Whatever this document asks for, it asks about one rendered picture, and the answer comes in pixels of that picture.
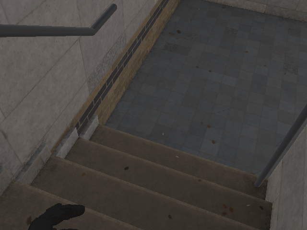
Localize stairs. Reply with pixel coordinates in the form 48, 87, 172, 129
0, 124, 272, 230

